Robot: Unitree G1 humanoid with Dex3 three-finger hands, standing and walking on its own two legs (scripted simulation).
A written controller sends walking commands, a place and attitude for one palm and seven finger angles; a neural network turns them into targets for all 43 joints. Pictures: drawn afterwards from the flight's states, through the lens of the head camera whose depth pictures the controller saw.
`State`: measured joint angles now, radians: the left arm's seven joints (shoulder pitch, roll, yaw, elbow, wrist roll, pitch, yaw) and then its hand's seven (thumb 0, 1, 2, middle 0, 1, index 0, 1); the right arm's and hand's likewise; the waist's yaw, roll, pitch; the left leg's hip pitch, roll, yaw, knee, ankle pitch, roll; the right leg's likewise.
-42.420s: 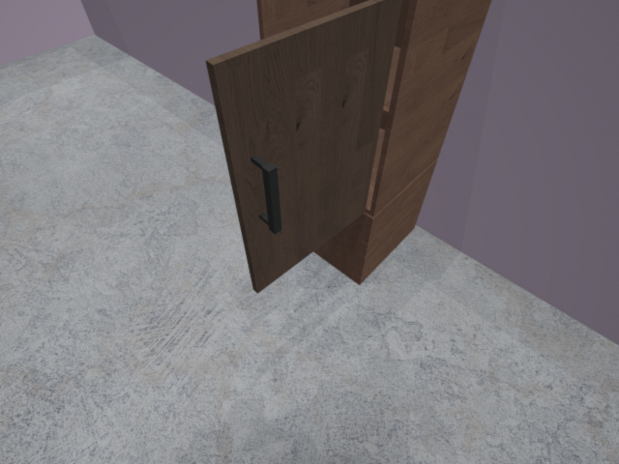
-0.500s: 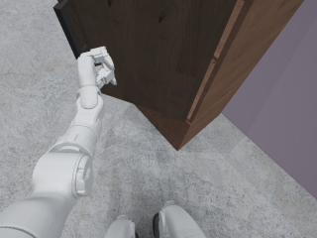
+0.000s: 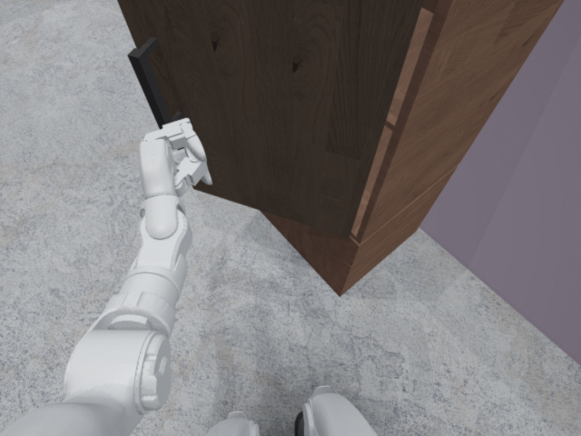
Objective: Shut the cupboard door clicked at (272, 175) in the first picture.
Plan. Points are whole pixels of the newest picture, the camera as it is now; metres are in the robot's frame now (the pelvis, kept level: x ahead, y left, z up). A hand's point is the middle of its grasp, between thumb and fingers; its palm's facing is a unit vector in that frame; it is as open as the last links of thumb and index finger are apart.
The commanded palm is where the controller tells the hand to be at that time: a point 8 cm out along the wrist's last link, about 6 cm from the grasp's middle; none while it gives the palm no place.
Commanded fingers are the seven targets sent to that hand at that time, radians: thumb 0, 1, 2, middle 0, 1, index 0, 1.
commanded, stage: draw the hand back to the body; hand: left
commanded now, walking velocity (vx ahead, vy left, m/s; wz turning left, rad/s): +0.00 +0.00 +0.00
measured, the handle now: (160, 91) +0.66 +0.17 +0.06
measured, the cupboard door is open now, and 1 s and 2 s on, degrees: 30 30 30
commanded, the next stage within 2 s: step back with the hand held close in 1.40 s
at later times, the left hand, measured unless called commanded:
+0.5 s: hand (86, 251) +0.31 +0.18 +0.15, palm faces +0.08 -0.98 -0.19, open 3.1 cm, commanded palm +0.28 +0.23 +0.17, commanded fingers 0.00 0.90 0.90 -0.89 -1.05 -0.89 -1.05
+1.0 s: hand out of the picture +0.21 +0.31 +0.22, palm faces +0.44 -0.80 -0.40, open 5.9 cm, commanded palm +0.16 +0.35 +0.24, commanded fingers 0.00 0.90 0.90 -0.20 -0.30 -0.20 -0.30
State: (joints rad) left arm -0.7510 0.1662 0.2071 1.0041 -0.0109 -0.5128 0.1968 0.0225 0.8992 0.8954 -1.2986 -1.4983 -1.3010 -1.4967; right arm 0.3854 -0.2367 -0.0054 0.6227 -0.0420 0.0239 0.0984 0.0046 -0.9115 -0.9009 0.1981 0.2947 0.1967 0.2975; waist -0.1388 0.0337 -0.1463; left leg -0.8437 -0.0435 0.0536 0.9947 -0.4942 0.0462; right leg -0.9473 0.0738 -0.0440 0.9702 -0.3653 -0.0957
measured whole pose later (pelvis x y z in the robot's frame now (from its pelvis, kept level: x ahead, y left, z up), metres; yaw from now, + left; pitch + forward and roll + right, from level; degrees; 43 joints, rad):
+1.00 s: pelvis +0.03 +0.05 +0.07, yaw +3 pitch -3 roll -2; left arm 0.45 0.36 0.30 -0.36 -0.08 -0.04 0.09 0.02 0.89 0.89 -0.47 -0.59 -0.47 -0.58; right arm 0.23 -0.23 0.04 0.61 0.02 -0.03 -0.04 0.01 -0.91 -0.90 0.20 0.30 0.20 0.30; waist 0.06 0.09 -0.02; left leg -0.07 -0.09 -0.02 0.43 -0.30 0.09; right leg -0.14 0.04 -0.05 0.41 -0.21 -0.03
